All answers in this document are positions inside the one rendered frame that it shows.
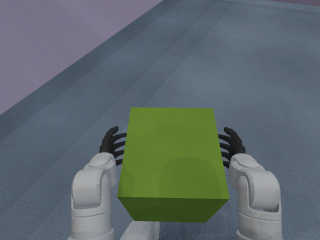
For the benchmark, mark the left robot hand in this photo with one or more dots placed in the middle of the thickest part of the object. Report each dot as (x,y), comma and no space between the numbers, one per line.
(108,145)

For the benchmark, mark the right robot hand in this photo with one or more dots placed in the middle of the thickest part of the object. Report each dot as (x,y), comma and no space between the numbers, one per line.
(235,147)

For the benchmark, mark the robot left forearm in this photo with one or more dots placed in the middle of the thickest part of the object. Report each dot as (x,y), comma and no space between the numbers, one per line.
(91,200)

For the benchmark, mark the left robot thigh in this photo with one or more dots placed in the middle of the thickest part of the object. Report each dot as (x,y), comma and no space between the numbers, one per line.
(142,230)

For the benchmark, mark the robot right forearm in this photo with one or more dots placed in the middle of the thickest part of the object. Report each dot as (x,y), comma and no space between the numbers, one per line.
(258,199)

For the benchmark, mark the carton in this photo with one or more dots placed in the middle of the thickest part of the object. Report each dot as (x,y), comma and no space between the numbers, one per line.
(172,168)

